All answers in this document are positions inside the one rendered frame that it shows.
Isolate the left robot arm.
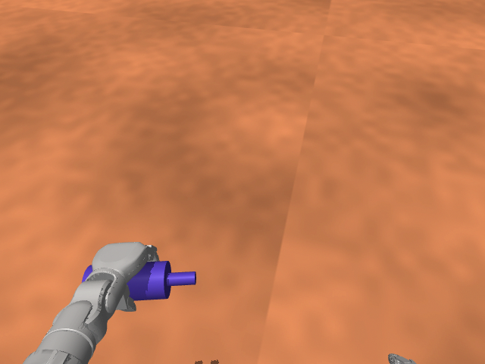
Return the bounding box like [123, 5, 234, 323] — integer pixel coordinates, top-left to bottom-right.
[23, 268, 126, 364]

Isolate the bottle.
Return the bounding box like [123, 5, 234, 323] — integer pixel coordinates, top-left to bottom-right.
[82, 261, 196, 301]

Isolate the left robot hand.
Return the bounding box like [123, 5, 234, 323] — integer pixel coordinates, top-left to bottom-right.
[92, 242, 160, 312]

